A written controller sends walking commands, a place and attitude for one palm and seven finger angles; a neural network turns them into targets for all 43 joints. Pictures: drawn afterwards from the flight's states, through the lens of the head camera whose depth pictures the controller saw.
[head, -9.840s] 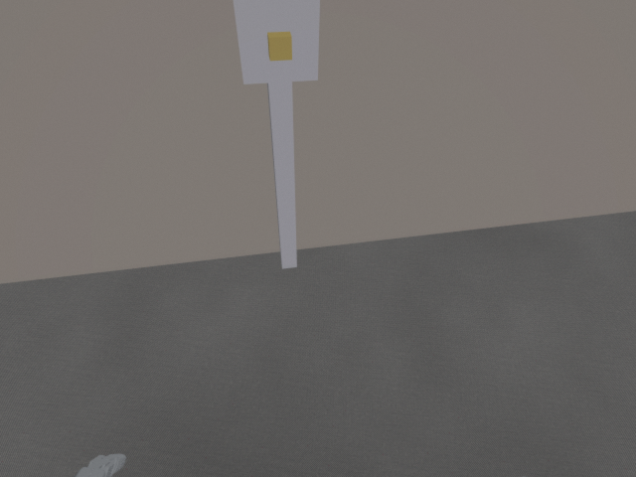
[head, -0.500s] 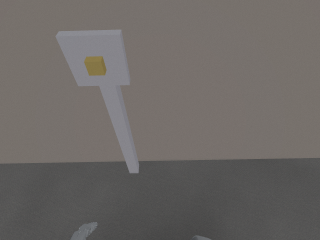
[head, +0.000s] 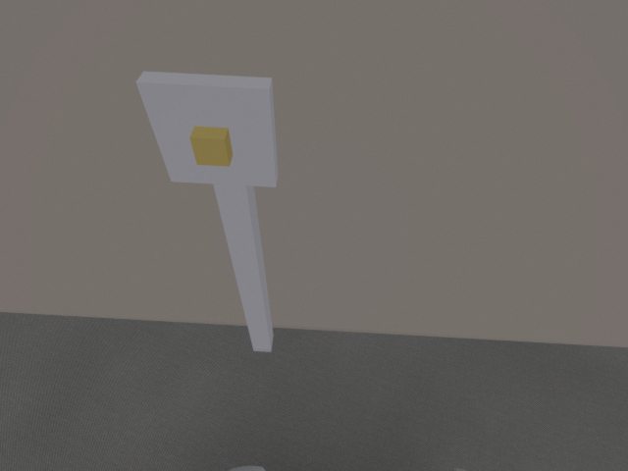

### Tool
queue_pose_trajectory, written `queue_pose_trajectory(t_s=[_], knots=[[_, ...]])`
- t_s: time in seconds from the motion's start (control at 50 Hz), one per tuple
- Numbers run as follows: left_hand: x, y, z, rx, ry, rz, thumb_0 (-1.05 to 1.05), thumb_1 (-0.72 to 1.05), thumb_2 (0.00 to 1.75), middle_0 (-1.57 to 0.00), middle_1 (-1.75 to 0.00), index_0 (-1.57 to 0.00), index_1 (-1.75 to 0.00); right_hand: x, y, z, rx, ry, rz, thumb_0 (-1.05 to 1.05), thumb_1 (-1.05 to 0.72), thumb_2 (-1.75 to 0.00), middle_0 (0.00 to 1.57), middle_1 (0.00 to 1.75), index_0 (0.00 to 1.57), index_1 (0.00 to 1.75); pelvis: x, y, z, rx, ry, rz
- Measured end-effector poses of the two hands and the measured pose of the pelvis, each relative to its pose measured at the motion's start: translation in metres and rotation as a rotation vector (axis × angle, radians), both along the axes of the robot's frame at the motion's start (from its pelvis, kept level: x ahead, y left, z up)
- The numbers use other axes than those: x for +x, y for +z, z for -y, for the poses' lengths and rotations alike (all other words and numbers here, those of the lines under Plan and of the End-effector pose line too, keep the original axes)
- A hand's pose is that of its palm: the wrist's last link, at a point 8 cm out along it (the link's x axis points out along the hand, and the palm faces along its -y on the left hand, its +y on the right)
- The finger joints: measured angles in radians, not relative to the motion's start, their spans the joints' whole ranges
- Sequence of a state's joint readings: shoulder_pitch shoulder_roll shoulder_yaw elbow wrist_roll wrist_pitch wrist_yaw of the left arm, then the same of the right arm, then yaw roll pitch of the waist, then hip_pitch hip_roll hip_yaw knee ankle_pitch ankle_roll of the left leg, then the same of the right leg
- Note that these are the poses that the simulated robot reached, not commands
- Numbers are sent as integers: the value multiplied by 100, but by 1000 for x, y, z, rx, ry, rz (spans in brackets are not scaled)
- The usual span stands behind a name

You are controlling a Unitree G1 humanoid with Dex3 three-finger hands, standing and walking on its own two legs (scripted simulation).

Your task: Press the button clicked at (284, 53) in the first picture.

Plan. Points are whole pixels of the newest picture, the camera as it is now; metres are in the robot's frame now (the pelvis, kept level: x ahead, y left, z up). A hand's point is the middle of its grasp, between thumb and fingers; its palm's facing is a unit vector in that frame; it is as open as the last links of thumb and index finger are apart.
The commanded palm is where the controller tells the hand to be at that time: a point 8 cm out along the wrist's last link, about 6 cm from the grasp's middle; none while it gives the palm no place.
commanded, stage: come to a stop and stand still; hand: left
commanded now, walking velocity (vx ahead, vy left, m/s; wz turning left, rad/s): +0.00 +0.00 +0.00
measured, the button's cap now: (212, 145) +0.52 +0.21 +0.11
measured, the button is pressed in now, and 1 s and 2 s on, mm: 0 0 0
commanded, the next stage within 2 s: look again from close up in 0.96 s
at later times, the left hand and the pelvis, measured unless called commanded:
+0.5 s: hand out of the picture -0.02 +0.14 -0.17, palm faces +0.04 -0.98 -0.19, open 7.3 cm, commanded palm none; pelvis -0.04 -0.03 +0.01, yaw +0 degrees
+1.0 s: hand out of the picture -0.05 +0.18 -0.17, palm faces +0.04 -0.98 -0.21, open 7.4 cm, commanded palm none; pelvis -0.04 +0.01 +0.00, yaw +1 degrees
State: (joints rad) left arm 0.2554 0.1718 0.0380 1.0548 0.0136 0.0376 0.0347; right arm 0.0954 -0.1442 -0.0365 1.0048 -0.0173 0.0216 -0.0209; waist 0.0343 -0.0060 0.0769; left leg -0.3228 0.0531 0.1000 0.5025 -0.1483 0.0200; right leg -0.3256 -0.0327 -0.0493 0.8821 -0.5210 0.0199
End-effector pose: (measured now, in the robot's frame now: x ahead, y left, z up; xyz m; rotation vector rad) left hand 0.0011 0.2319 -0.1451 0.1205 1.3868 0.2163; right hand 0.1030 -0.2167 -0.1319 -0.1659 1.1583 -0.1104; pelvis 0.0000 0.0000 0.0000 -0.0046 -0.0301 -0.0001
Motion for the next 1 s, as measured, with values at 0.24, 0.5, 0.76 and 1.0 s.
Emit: queue_pose_trajectory(t_s=[0.24,0.5,0.76,1.0], knots=[[-24,12,35,17,-36,25,1,91,90,-20,-29,-20,-30,-65,-13,38,37,-77,-80,0,-92,-90,20,30,20,30,-20,3,27,21,-3,3],[-29,6,39,-15,-53,35,1,92,90,-20,-29,-20,-30,-175,-9,31,16,-103,-314,1,-91,-90,20,30,19,30,-38,7,29,0,0,17],[-31,7,3,20,-78,92,1,91,90,-20,-29,-20,-30,-178,-22,-17,82,-84,-223,1,-91,-90,20,30,19,30,-49,-2,-2,-3,9,7],[-60,7,1,-1,-42,-1,1,91,90,-20,-29,-20,-30,-145,-15,-9,40,-49,-201,2,-92,-90,20,30,20,30,-40,1,-8,9,10,-24]])
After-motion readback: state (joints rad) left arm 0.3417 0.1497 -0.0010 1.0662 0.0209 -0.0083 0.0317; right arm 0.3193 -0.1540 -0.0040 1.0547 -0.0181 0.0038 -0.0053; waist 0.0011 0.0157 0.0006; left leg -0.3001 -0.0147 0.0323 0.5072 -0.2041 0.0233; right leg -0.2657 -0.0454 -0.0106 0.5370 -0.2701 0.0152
